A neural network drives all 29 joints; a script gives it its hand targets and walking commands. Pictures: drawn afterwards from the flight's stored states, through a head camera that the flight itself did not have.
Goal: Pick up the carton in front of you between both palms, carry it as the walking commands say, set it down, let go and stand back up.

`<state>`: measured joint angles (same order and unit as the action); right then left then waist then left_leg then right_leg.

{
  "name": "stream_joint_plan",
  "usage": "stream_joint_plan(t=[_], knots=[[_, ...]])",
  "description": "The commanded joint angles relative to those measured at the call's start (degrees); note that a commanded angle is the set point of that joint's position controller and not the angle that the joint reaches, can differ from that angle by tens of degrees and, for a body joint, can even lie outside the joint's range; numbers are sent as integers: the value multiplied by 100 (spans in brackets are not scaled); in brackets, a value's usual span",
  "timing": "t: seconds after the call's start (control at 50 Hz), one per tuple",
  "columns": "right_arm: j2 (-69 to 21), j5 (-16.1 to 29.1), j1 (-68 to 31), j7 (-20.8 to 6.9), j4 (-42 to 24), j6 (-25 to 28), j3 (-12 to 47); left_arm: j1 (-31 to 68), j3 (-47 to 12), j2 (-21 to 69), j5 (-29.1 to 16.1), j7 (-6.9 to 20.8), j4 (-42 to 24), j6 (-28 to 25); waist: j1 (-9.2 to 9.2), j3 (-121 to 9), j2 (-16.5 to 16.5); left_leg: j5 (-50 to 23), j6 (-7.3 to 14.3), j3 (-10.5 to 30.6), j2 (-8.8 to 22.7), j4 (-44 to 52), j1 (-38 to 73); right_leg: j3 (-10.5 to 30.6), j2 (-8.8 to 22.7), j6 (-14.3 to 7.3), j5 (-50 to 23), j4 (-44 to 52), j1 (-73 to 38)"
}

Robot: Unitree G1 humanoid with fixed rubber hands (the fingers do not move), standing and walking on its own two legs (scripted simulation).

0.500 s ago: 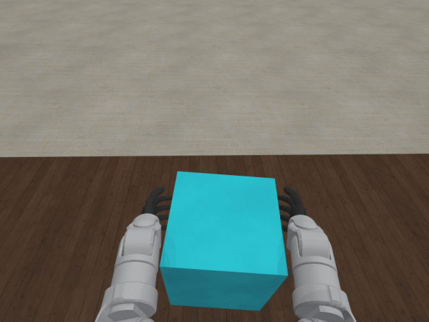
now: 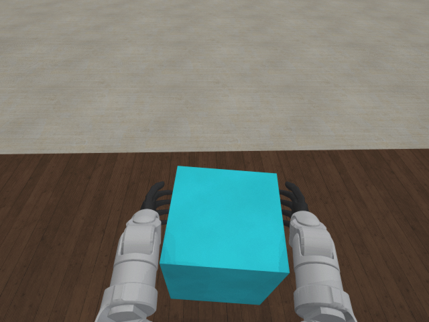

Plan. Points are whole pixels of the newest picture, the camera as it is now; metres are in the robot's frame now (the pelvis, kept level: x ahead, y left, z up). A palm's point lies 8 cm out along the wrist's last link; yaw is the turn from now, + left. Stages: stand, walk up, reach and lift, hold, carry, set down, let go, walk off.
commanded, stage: reach and lift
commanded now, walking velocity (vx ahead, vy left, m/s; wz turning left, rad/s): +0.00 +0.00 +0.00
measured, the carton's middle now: (220, 239) +0.30 +0.00 -0.05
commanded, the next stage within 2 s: hold in 0.34 s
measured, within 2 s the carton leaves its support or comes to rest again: neither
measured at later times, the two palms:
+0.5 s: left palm (149, 215) +0.29 +0.14 +0.05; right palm (304, 215) +0.30 -0.15 +0.06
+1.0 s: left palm (147, 214) +0.29 +0.15 +0.05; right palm (304, 217) +0.29 -0.15 +0.06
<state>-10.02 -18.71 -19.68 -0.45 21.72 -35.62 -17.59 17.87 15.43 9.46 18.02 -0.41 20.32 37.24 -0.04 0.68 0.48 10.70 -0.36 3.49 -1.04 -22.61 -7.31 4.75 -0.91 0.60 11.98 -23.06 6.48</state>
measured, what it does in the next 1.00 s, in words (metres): stands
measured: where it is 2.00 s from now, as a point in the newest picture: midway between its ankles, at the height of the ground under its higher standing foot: (221, 318)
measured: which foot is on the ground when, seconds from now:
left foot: down 0.00-1.00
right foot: down 0.00-1.00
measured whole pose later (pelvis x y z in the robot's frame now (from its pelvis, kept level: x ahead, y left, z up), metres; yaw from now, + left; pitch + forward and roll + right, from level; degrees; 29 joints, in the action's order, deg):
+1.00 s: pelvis -0.01 +0.00 +0.00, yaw +0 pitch -8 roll +0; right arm -10.0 -18.9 -19.7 -0.5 17.3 -42.1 -16.3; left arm 18.1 14.2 9.5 18.1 -0.1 16.3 43.7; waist 0.2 1.3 0.4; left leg 9.6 -0.4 3.7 -1.0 -20.6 -3.1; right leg 4.6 -0.8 0.6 11.0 -21.1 2.2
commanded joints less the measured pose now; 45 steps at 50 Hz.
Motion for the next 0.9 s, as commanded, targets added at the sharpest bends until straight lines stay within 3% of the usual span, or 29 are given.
stream_joint_plan(t=[0.0,0.3,0.42,0.56,0.88], knots=[[-5365,1341,-2320,-1477,99,40,2950,2783,-2983,5418,-1462,1438,-286,-194,3,-1574,-91,-1144,2,42,-383,292,775,-80,-457,-65,-1090,361,-204],[-5382,1505,-2061,-1386,-333,-199,3170,2605,-3158,5229,-1592,1438,-759,9,-17,-1414,-19,-1193,19,42,-432,365,840,-30,-428,9,-1315,461,-396],[-5409,1767,-1838,-1330,-896,-427,3579,2438,-3616,5244,-1877,1410,-1324,216,46,-1700,-7,-1620,-10,83,-435,439,1074,5,-418,56,-1854,532,-716],[-5118,1594,-1984,-1368,-695,-662,3227,2480,-3184,4987,-1624,1402,-1077,453,-2,-807,-8,-459,42,24,-403,606,755,-57,-373,-11,-599,704,-337],[-5287,1516,-2668,-1525,-264,-540,3069,3161,-3082,5349,-1627,1513,-616,376,41,-1112,-58,-204,8,1,-359,531,798,-120,-383,-67,-262,614,-229]])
